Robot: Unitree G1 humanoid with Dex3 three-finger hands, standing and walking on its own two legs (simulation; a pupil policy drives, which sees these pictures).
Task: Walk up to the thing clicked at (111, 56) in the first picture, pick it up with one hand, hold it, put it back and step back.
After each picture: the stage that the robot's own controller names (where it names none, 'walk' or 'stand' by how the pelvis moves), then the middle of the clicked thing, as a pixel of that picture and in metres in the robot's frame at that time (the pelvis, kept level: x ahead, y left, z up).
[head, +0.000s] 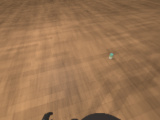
stand; (111, 56) +1.40 -0.44 -0.72
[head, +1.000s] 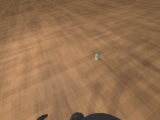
walk; (96, 56) +1.33 -0.02 -0.70
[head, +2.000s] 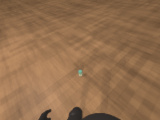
walk; (80, 73) +0.85 +0.21 -0.71
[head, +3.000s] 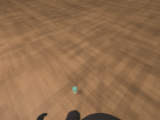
walk; (74, 90) +0.52 +0.20 -0.70
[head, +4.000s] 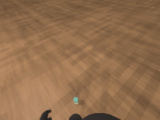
stand; (76, 100) +0.38 +0.20 -0.70
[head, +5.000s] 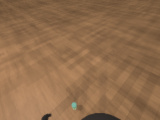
stand; (74, 106) +0.34 +0.20 -0.72
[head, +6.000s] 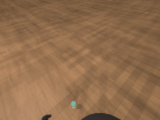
stand; (73, 104) +0.35 +0.21 -0.73
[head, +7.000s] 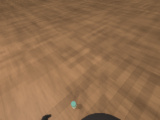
stand; (73, 104) +0.34 +0.21 -0.73
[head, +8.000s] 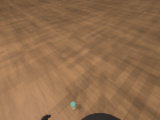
go down; (73, 105) +0.35 +0.21 -0.73
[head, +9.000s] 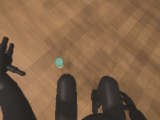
go down; (59, 63) +0.44 +0.24 -0.32
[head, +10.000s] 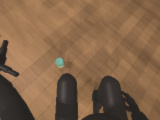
approach; (59, 63) +0.43 +0.25 -0.30
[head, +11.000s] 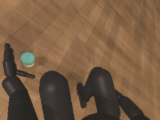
close in; (28, 60) +0.41 +0.29 -0.22
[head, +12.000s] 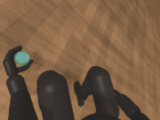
close; (22, 59) +0.40 +0.30 -0.22
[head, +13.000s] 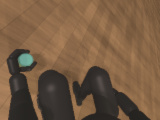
lift; (25, 61) +0.39 +0.28 -0.23
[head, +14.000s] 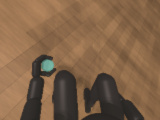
lift; (47, 66) +0.34 +0.27 -0.14
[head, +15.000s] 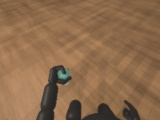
lift; (64, 77) +0.32 +0.18 +0.02
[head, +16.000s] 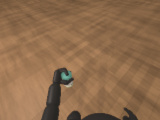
hold; (67, 79) +0.33 +0.17 +0.00
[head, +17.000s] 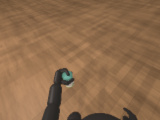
hold; (68, 79) +0.33 +0.17 +0.00
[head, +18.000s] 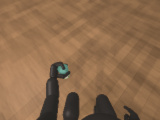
crouch; (64, 71) +0.38 +0.19 -0.06
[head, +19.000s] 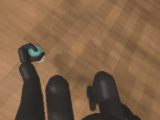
lower; (37, 54) +0.46 +0.29 -0.13
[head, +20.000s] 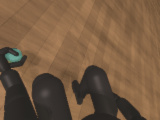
lower; (15, 58) +0.42 +0.30 -0.22
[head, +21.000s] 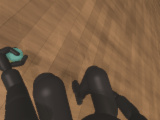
lower; (16, 57) +0.42 +0.31 -0.22
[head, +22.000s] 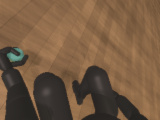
lower; (17, 57) +0.42 +0.31 -0.23
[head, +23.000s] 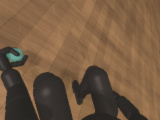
lower; (16, 58) +0.42 +0.31 -0.23
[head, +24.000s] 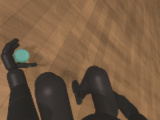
withdraw; (21, 58) +0.41 +0.29 -0.23
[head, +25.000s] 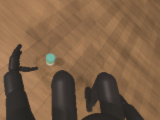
stand; (50, 59) +0.43 +0.26 -0.26
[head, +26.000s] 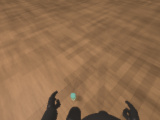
stand; (73, 96) +0.38 +0.18 -0.63
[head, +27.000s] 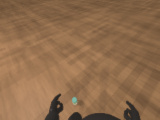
stand; (74, 101) +0.38 +0.19 -0.67
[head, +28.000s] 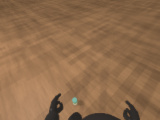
stand; (74, 101) +0.38 +0.19 -0.67
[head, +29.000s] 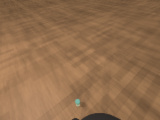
stand; (77, 102) +0.39 +0.17 -0.72
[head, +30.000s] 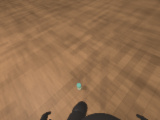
walk; (79, 86) +0.50 +0.19 -0.70
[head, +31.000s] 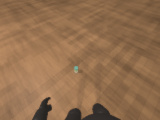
walk; (76, 69) +0.78 +0.19 -0.70
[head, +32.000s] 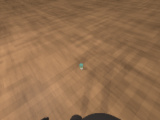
stand; (81, 66) +1.03 +0.22 -0.71
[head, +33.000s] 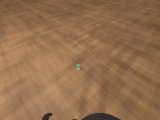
stand; (78, 66) +1.01 +0.23 -0.73
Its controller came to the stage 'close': yes
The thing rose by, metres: 0.71
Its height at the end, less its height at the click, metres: +0.00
